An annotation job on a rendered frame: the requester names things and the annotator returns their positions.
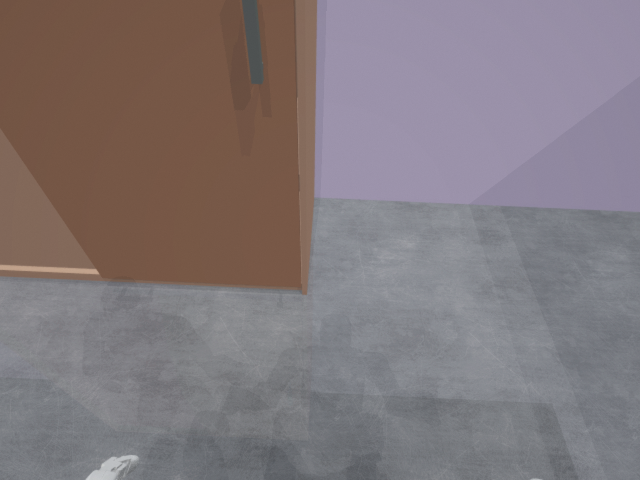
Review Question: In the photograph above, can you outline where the handle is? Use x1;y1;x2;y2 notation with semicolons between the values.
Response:
242;0;264;84

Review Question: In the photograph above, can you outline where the wardrobe door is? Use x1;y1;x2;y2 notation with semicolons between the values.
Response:
0;129;96;269
0;0;301;287

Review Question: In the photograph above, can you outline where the left robot hand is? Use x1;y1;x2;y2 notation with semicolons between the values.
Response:
86;455;139;480

